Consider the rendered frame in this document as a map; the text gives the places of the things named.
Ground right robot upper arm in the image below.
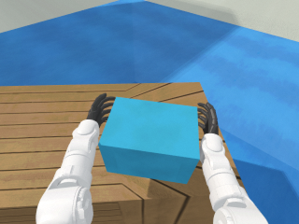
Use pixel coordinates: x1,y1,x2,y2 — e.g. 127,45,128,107
213,206,268,224

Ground left robot upper arm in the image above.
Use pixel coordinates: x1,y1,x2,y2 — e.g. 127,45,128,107
36,186,93,224

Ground carton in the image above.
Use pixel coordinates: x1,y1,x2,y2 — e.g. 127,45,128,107
98,97,200,184

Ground left robot hand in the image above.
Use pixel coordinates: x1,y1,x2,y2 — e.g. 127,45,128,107
86,93,116,128

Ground robot left forearm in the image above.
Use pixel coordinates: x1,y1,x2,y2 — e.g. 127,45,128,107
36,119,100,224

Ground robot right forearm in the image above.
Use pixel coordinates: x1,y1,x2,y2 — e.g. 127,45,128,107
199,133,268,223

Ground right robot hand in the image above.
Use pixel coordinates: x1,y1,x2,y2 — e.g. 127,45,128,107
197,102,219,135

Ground pedestal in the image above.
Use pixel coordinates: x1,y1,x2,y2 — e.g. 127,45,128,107
0,82,247,224

